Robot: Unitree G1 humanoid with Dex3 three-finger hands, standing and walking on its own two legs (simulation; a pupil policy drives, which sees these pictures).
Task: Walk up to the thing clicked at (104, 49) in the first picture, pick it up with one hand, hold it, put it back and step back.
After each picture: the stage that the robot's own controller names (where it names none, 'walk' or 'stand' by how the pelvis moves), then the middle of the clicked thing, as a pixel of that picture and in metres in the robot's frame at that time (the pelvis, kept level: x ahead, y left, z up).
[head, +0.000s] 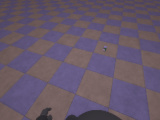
stand; (104, 48) +1.56 -0.33 -0.72
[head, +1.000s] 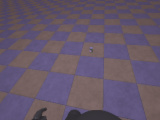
walk; (91, 49) +1.47 +0.08 -0.70
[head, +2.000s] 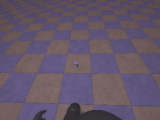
walk; (75, 64) +0.97 +0.32 -0.71
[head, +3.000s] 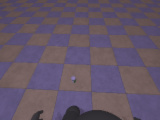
walk; (73, 79) +0.62 +0.25 -0.69
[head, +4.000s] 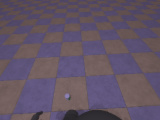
stand; (67, 97) +0.39 +0.28 -0.69
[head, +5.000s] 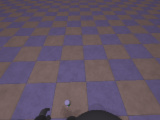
stand; (67, 103) +0.32 +0.26 -0.72
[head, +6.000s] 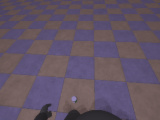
stand; (74, 99) +0.33 +0.20 -0.71
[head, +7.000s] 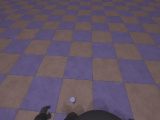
stand; (72, 100) +0.32 +0.20 -0.72
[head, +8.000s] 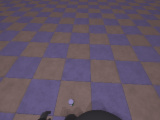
stand; (71, 102) +0.32 +0.21 -0.72
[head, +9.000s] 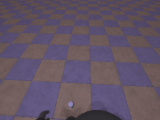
stand; (71, 105) +0.30 +0.21 -0.73
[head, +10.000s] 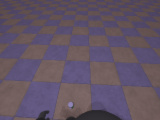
stand; (70, 105) +0.30 +0.21 -0.73
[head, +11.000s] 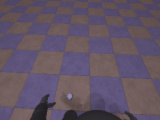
go down; (70, 96) +0.32 +0.21 -0.71
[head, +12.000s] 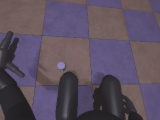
go down; (61, 67) +0.40 +0.22 -0.30
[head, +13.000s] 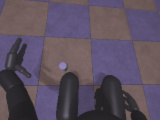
close in; (63, 67) +0.41 +0.21 -0.30
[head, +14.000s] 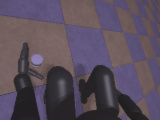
close in; (36, 61) +0.39 +0.24 -0.22
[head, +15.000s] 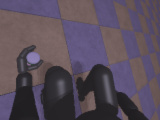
close; (32, 59) +0.38 +0.25 -0.23
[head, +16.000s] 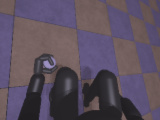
lift; (48, 63) +0.35 +0.24 -0.17
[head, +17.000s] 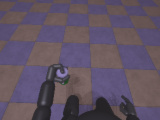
lift; (63, 76) +0.32 +0.18 +0.00
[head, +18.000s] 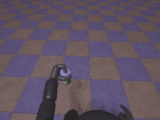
hold; (66, 76) +0.33 +0.17 +0.00
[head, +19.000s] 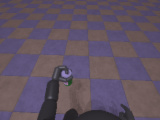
hold; (67, 77) +0.32 +0.17 -0.01
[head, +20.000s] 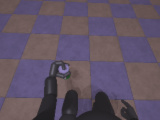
crouch; (64, 72) +0.36 +0.17 -0.07
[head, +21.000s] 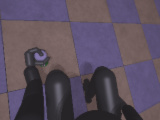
lower; (42, 59) +0.41 +0.23 -0.20
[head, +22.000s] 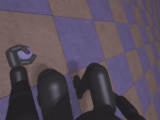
lower; (25, 57) +0.42 +0.25 -0.23
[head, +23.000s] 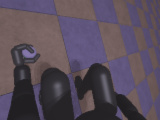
lower; (29, 55) +0.41 +0.25 -0.23
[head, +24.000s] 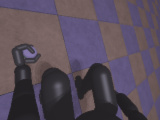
lower; (30, 55) +0.41 +0.24 -0.23
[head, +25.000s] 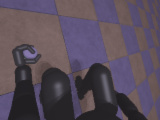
lower; (30, 56) +0.41 +0.24 -0.23
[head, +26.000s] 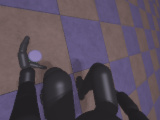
withdraw; (34, 57) +0.40 +0.22 -0.23
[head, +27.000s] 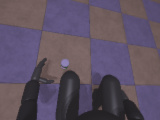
stand; (64, 64) +0.41 +0.19 -0.28
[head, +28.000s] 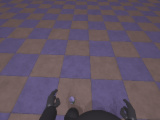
stand; (72, 100) +0.34 +0.17 -0.64
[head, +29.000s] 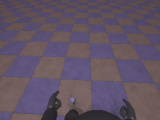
stand; (72, 101) +0.35 +0.18 -0.66
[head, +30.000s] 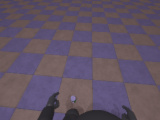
stand; (73, 99) +0.35 +0.18 -0.68
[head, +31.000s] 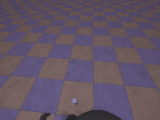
walk; (74, 101) +0.36 +0.18 -0.72
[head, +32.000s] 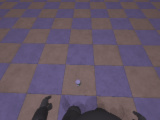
walk; (78, 82) +0.49 +0.15 -0.70
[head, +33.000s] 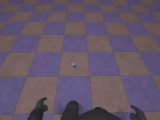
walk; (73, 65) +0.77 +0.25 -0.70
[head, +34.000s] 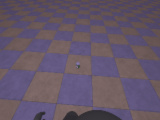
stand; (77, 65) +1.00 +0.21 -0.71
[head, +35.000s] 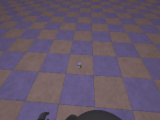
stand; (79, 65) +0.98 +0.19 -0.73
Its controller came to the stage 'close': yes
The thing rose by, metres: 0.71
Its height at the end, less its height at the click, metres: +0.00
